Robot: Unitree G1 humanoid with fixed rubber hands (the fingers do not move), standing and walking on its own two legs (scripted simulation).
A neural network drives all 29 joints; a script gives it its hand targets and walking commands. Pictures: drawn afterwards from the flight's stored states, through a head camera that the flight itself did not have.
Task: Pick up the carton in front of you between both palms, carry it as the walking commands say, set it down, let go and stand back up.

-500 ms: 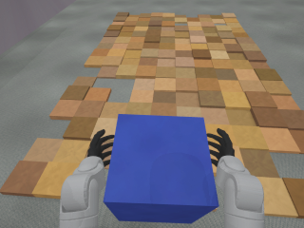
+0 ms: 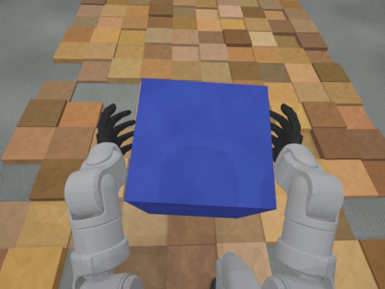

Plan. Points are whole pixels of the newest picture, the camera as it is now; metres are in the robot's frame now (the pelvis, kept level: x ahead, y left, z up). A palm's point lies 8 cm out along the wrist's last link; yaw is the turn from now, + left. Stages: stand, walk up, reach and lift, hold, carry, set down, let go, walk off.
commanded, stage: carry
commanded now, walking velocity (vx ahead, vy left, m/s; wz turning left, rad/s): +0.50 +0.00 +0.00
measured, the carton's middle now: (198, 160) +0.37 -0.01 +0.06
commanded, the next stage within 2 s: none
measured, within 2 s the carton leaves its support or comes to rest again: neither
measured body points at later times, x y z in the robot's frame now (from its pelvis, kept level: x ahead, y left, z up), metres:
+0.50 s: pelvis +0.35 -0.01 +0.03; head +0.39 -0.02 +0.47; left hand +0.69 +0.15 +0.17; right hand +0.71 -0.17 +0.16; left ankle +0.49 +0.11 -0.67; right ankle +0.26 -0.09 -0.71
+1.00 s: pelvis +0.68 +0.02 +0.03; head +0.68 +0.02 +0.48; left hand +0.96 +0.17 +0.15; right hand +0.97 -0.13 +0.15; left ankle +0.55 +0.11 -0.67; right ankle +0.73 -0.08 -0.69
